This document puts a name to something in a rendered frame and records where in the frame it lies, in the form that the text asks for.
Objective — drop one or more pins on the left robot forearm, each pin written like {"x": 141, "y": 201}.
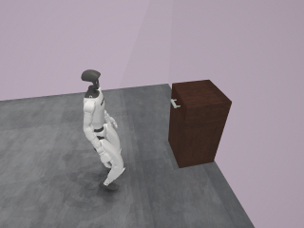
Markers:
{"x": 106, "y": 116}

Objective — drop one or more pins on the robot left hand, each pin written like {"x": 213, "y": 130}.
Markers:
{"x": 110, "y": 121}

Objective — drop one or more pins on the right robot shin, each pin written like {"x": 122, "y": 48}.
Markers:
{"x": 113, "y": 174}

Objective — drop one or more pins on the handle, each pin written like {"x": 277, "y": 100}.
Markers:
{"x": 173, "y": 103}

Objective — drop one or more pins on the robot right upper arm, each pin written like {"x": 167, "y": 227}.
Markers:
{"x": 89, "y": 109}

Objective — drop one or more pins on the right robot foot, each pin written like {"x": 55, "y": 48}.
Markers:
{"x": 110, "y": 186}

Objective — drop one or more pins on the robot right hand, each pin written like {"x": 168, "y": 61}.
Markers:
{"x": 105, "y": 158}

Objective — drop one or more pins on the cabinet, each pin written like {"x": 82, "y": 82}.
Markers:
{"x": 195, "y": 140}

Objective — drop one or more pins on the right robot forearm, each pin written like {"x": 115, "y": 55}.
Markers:
{"x": 95, "y": 141}

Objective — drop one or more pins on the drawer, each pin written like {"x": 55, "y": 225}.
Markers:
{"x": 182, "y": 108}

